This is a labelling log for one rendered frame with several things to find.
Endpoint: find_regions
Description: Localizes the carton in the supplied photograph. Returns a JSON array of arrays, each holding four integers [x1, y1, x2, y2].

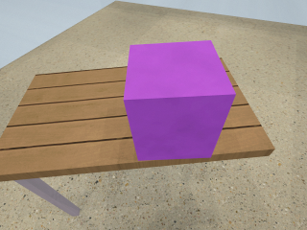
[[123, 40, 236, 161]]

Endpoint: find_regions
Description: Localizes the table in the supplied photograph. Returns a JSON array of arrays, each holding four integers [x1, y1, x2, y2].
[[0, 57, 275, 217]]

